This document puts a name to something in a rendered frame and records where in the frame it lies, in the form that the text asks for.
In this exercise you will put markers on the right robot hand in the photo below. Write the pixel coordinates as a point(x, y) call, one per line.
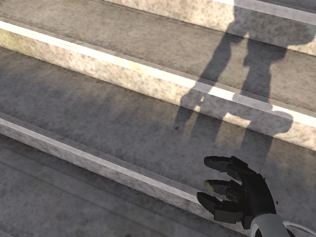
point(246, 201)

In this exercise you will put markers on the right robot forearm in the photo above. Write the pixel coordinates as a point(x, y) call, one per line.
point(269, 225)

